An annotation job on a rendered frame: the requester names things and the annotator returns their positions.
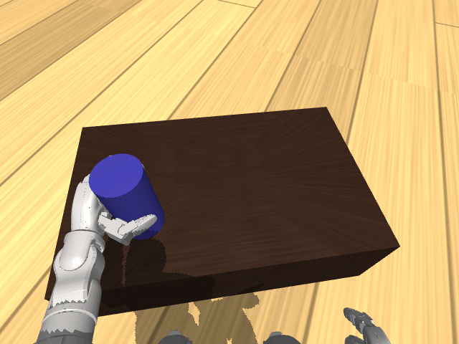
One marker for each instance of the can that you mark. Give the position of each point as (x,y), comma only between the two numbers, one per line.
(122,185)

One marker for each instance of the left robot arm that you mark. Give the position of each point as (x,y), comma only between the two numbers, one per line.
(72,312)

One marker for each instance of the right robot hand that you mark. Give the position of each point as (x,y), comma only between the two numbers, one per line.
(365,325)

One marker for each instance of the left robot hand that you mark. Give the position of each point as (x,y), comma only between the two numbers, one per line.
(89,213)

